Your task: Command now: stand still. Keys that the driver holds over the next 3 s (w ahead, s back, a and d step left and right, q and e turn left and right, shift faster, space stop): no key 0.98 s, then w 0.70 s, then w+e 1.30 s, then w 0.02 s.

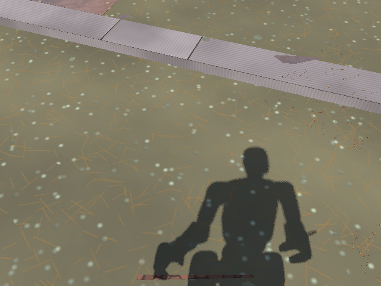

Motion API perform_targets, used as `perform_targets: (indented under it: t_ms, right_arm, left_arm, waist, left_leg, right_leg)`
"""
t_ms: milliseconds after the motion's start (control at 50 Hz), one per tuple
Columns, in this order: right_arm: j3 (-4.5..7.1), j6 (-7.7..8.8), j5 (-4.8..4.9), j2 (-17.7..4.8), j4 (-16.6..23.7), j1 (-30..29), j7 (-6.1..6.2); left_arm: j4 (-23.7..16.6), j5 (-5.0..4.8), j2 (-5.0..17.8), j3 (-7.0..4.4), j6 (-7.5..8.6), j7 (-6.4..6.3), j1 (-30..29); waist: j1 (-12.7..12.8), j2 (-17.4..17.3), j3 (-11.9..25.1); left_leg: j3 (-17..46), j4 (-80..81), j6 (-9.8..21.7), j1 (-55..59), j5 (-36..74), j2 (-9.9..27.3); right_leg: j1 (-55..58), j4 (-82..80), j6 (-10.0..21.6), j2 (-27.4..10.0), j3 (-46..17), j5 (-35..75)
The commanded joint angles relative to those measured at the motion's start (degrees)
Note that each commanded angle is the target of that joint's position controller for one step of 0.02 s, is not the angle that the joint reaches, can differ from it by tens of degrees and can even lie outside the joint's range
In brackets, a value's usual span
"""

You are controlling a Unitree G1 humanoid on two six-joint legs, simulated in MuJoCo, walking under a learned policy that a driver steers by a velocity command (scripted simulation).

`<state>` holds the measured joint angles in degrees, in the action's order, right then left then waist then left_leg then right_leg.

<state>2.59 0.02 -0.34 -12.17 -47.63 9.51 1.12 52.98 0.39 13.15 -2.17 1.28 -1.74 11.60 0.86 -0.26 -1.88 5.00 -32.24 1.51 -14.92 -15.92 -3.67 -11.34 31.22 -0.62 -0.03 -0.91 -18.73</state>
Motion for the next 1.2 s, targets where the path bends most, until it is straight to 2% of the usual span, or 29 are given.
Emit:
perform_targets:
  t_ms: [20, 540, 980, 1000, 1020, 1040, 1060, 1080, 1100, 1120, 1140, 1160, 1200]
  right_arm:
    - [1.42, 0.71, 0.05, -5.99, 2.02, -0.77, 0.26]
    - [0.66, 0.39, 0.4, -5.55, -9.13, 0.79, 0.98]
    - [-0.31, 0.06, 0.46, -4.57, -13.76, 3.05, 1.33]
    - [-0.54, 0.01, 0.41, -3.77, -14.4, 4.12, 1.35]
    - [-0.47, -0.03, 0.65, -3.92, -14.55, 4.35, 1.42]
    - [-0.25, 0.14, 0.94, -4.48, -14.34, 4.26, 1.46]
    - [-0.2, 0.7, 1.04, -4.72, -13.55, 3.02, 1.35]
    - [-0.44, 1.68, 1.23, -3.68, -12.42, 1.11, 1.01]
    - [-0.69, 2.73, 1.49, -2.71, -11.54, -0.07, 0.58]
    - [-0.54, 3.55, 1.65, -3.29, -10.91, -1.39, 0.2]
    - [-0.37, 4.17, 1.81, -3.52, -10.55, -1.65, -0.16]
    - [-0.38, 4.68, 2.06, -3.4, -10.26, -1.47, -0.46]
    - [-0.12, 5.52, 2.45, -3.39, -10.85, 0.56, -0.86]
  left_arm:
    - [-1.48, -0.03, 6.06, -1.2, 0.56, -0.27, 0.75]
    - [5.36, -0.08, 4.14, -0.08, 0.63, -0.53, 5.31]
    - [7.39, -0.19, 2.53, 0.69, 0.66, -0.38, 8.69]
    - [8.05, -0.17, 1.97, 0.82, 0.59, -0.41, 9.83]
    - [8.24, -0.51, 2.94, 0.46, 0.41, -0.56, 10.29]
    - [7.82, -0.91, 4.77, -0.12, 0.28, -0.78, 10.15]
    - [7.52, -1.26, 5.94, -0.49, 0.42, -0.91, 11.11]
    - [7.69, -1.59, 7.61, -1.06, 0.88, -0.91, 13.17]
    - [7.53, -1.72, 9.65, -1.84, 1.41, -0.84, 13.31]
    - [7.04, -1.51, 9.81, -2.12, 1.91, -0.75, 12.84]
    - [6.5, -1.15, 9.33, -2.1, 2.37, -0.52, 12.23]
    - [5.87, -1.31, 8.78, -2.03, 2.72, -0.17, 11.25]
    - [4.63, -2.26, 8.54, -2.03, 2.61, 0.22, 8.32]
  waist:
    - [-0.08, -0.15, 2.18]
    - [-0.48, 0.16, -0.14]
    - [-0.76, 0.43, -1.01]
    - [-0.77, 0.74, 0.33]
    - [-0.58, 1.58, -0.7]
    - [-0.3, 3.2, -2.35]
    - [0.47, 4.67, -4.51]
    - [1.5, 7.72, -5.9]
    - [1.64, 10.45, -7.33]
    - [1.78, 9.37, -8.8]
    - [1.4, 8.4, -9.04]
    - [0.82, 8.11, -8.82]
    - [-1.33, 7.38, -6.91]
  left_leg:
    - [4.3, 5.43, 2.18, 2.39, 11.81, 4.45]
    - [2.38, 7.35, 1.13, 2.91, 9.48, 3.53]
    - [1.39, 7.72, 0.29, 2.92, 9.58, 3.29]
    - [0.55, 7.72, 0.31, 3.47, 4.15, 2.56]
    - [-0.91, 6.24, 0.56, 1.8, -4.47, 1.11]
    - [-2.43, 3.84, 1.01, -1.47, -13.49, -0.18]
    - [-3.16, 1.05, 1.4, -5.81, -17.09, -0.22]
    - [-4.76, -4.02, 1.33, -10.0, -14.56, -0.23]
    - [-5.91, -10.18, 1.23, -12.7, -9.4, 1.34]
    - [-4.76, -14.13, 1.58, -14.87, -8.16, 3.74]
    - [-4.06, -16.54, 2.06, -16.68, -10.22, 5.1]
    - [-3.87, -14.78, 2.57, -16.98, -12.02, 6.17]
    - [-6.55, -2.91, 2.98, -7.47, -8.37, 5.2]
  right_leg:
    - [-1.42, -5.01, 1.14, -2.24, -2.17, 8.61]
    - [-2.13, -7.73, 1.69, -1.24, -1.37, 6.36]
    - [-2.54, -8.92, 2.36, -1.03, -1.37, 6.68]
    - [-2.03, -9.65, 2.55, -0.67, -1.14, 0.77]
    - [-2.66, -10.33, 3.42, -0.51, -1.69, -8.19]
    - [-3.53, -11.46, 5.2, -1.64, -4.05, -17.79]
    - [-3.85, -14.2, 7.59, -4.74, -8.69, -25.42]
    - [-2.24, -18.37, 10.62, -9.95, -16.15, -30.4]
    - [-1.66, -22.25, 13.81, -16.2, -24.09, -31.5]
    - [-2.41, -23.91, 15.52, -19.22, -27.71, -28.91]
    - [-1.67, -23.94, 15.7, -19.88, -27.94, -25.31]
    - [-0.58, -23.31, 14.78, -19.25, -25.95, -21.41]
    - [-2.77, -20.73, 11.07, -14.14, -16.58, -13.88]
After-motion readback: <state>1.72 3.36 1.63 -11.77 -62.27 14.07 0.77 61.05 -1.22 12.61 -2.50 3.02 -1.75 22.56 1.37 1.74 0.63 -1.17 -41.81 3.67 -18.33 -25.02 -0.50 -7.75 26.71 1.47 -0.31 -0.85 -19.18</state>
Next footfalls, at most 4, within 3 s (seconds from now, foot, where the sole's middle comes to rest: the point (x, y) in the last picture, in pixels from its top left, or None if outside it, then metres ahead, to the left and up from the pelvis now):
1.74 right None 0.46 -0.11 -0.77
2.24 left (182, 223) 0.75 0.08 -0.77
2.76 right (270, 191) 0.90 -0.28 -0.77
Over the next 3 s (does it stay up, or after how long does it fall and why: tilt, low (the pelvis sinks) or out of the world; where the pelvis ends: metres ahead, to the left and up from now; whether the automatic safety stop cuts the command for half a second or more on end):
stays up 0.91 -0.21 0.01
